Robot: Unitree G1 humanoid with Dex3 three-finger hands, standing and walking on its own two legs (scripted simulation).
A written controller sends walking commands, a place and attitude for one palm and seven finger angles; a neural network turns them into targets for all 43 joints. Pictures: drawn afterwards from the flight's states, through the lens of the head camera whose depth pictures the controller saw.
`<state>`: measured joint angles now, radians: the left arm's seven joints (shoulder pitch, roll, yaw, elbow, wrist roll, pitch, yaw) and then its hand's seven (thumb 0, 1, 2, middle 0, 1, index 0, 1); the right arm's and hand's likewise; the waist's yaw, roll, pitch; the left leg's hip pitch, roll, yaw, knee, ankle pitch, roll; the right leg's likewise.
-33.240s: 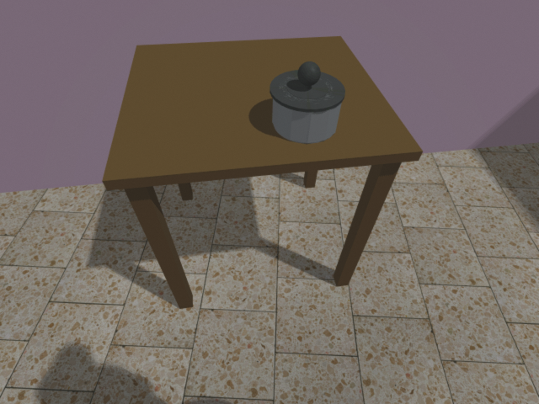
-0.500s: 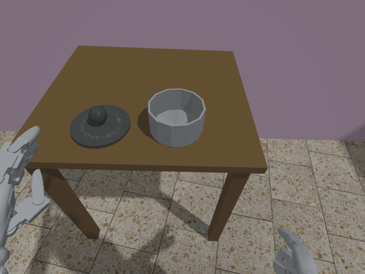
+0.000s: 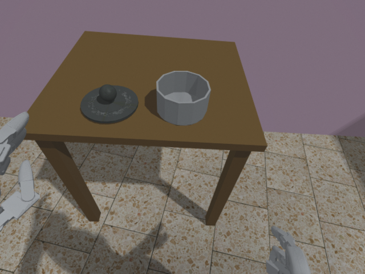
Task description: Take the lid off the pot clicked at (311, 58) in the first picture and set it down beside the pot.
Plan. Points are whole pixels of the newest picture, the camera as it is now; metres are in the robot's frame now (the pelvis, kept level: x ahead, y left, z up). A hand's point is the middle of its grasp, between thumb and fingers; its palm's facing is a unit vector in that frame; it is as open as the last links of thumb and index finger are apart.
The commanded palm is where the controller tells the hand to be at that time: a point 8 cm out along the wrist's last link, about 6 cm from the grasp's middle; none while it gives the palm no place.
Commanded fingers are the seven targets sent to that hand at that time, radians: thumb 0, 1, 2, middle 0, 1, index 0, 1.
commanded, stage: step back with the hand held close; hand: left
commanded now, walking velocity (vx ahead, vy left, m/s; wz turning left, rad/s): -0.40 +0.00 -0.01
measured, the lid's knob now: (107, 93) +0.61 +0.27 +0.03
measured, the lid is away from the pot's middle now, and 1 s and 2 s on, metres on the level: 0.23 0.23 0.23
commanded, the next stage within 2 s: stop stepping back and stand still in 0.58 s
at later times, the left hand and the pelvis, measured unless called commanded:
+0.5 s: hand out of the picture +0.12 +0.25 +0.20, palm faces +0.28 -0.86 -0.43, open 7.5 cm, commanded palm +0.05 +0.30 +0.20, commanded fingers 0.00 0.90 0.90 -0.20 -0.30 -0.20 -0.30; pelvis -0.09 +0.02 +0.01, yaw -2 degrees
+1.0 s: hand out of the picture +0.01 +0.26 +0.19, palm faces +0.30 -0.87 -0.40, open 7.5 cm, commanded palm -0.05 +0.31 +0.20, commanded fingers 0.00 0.90 0.90 -0.20 -0.30 -0.20 -0.30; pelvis -0.20 +0.04 +0.01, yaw -4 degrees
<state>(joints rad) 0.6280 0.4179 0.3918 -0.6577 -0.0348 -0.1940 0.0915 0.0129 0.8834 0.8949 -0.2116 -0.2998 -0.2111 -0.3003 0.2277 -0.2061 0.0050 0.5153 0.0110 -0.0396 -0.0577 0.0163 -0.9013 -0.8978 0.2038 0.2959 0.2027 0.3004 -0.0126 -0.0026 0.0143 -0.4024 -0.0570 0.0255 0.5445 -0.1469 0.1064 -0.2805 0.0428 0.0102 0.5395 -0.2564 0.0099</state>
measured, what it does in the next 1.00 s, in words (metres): walks backwards: left foot, then right foot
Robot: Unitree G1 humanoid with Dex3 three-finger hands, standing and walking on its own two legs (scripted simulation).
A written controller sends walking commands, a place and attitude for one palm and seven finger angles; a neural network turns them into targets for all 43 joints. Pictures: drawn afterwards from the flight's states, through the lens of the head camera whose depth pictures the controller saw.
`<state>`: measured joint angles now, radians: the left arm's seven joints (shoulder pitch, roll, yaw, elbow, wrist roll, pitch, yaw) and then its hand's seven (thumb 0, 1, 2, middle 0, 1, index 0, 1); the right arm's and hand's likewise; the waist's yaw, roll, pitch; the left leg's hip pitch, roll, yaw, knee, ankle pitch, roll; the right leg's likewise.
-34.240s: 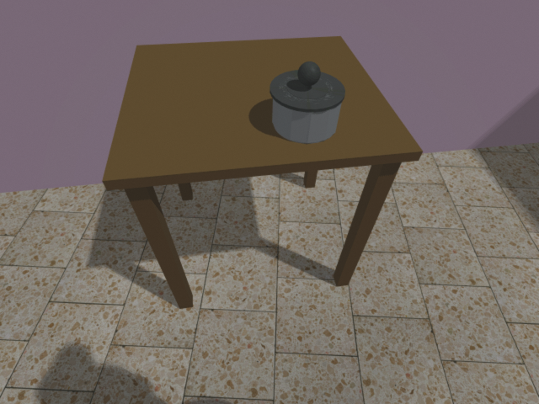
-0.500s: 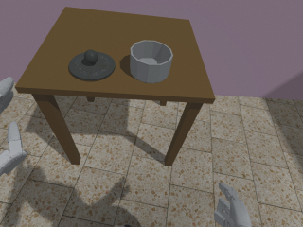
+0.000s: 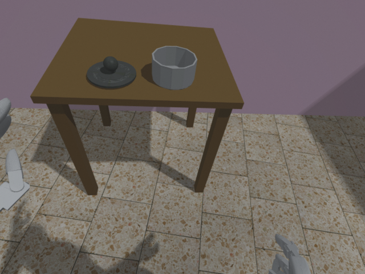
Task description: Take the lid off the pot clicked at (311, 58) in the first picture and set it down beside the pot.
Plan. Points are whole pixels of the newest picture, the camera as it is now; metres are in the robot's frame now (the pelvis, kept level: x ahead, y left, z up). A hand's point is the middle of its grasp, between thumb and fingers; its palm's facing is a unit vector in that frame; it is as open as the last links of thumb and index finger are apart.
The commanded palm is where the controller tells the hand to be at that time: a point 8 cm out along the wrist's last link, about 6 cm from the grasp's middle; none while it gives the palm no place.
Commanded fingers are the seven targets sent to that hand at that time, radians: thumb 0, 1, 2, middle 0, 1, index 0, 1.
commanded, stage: stop stepping back and stand still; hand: left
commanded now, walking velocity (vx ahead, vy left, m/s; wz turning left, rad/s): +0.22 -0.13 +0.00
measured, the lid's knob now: (110, 63) +0.79 +0.29 +0.03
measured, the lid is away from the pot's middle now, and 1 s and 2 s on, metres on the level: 0.23 0.23 0.23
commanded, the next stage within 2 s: let the arm hang, fingers relaxed in 1.34 s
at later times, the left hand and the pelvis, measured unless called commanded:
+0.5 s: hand (31, 186) +0.21 +0.25 +0.16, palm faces +0.37 -0.81 -0.46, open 7.5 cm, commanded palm none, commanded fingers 0.00 0.90 0.90 -0.20 -0.30 -0.20 -0.30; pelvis +0.01 +0.01 -0.01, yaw +3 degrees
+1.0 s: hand out of the picture +0.05 +0.23 -0.18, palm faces +0.11 -0.96 -0.24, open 7.2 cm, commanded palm none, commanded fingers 0.00 0.90 0.90 -0.20 -0.30 -0.20 -0.30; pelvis +0.06 +0.03 +0.00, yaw +7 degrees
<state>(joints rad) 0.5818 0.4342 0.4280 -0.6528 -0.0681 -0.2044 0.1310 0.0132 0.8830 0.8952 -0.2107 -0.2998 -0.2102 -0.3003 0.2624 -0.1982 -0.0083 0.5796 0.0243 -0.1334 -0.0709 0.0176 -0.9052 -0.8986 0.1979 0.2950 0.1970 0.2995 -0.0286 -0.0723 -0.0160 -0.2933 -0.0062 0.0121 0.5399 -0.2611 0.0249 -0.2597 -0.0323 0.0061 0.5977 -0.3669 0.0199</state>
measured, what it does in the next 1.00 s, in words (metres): steps on the spot: right foot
